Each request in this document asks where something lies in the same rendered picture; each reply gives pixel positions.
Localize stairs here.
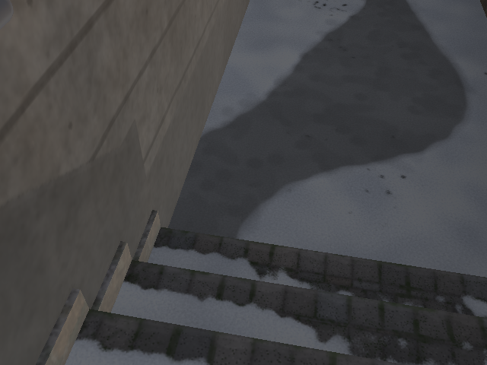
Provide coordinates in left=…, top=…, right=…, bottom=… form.
left=111, top=227, right=487, bottom=365

